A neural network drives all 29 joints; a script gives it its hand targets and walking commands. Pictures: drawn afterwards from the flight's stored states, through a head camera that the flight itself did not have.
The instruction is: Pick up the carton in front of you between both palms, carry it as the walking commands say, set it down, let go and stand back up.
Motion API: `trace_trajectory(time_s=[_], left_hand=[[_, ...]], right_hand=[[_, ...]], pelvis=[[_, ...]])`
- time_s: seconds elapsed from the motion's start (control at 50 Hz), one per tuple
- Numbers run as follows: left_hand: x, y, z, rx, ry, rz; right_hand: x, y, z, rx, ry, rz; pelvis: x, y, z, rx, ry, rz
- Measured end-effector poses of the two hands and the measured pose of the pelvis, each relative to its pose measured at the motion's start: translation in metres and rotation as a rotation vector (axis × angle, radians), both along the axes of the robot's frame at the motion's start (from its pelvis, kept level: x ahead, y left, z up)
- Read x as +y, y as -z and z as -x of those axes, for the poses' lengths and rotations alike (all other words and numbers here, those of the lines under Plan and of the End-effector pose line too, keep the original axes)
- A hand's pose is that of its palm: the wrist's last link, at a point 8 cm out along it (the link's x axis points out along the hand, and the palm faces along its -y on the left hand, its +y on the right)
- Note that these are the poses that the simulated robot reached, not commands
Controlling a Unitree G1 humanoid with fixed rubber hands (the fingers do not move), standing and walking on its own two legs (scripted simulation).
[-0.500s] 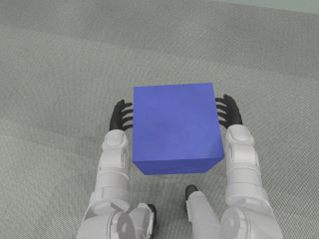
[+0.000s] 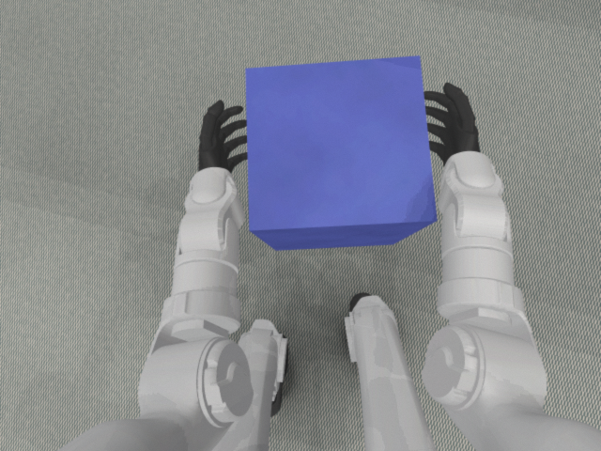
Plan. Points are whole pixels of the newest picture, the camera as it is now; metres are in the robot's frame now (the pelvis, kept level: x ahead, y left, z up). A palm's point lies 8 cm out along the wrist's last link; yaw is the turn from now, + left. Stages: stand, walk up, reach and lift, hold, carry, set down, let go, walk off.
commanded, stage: set down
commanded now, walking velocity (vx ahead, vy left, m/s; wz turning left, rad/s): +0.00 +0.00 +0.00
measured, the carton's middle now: (333, 173) +0.46 -0.07 -0.18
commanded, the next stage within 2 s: none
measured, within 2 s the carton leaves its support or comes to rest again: rests again in 1.98 s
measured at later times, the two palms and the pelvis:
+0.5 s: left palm (255, 164) +0.51 +0.06 -0.23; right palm (435, 160) +0.48 -0.24 -0.24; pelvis -0.03 +0.00 -0.12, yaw +4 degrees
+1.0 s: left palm (272, 171) +0.53 +0.05 -0.37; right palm (421, 166) +0.50 -0.25 -0.37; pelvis -0.02 +0.00 -0.19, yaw +6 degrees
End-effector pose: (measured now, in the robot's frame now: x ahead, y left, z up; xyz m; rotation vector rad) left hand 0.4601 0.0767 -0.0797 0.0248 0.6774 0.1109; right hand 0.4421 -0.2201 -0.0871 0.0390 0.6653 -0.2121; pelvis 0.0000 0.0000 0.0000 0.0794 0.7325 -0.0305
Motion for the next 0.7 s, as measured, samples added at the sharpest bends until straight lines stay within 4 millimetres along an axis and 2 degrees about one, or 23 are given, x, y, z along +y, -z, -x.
trace_trajectory(time_s=[0.26, 0.48, 0.7], left_hand=[[-0.01, 0.078, -0.027, 0.0, 0.019, -0.021], [-0.02, 0.143, -0.044, 0.027, 0.049, -0.021], [-0.03, 0.217, -0.06, 0.043, 0.07, -0.015]], right_hand=[[-0.009, 0.085, -0.021, 0.004, 0.005, -0.006], [-0.02, 0.146, -0.033, 0.035, 0.014, 0.017], [-0.029, 0.212, -0.048, 0.055, 0.02, 0.039]], pelvis=[[-0.009, 0.069, 0.015, 0.075, -0.01, -0.034], [-0.002, 0.114, 0.025, 0.086, -0.026, -0.036], [0.005, 0.156, 0.031, 0.071, -0.047, -0.024]])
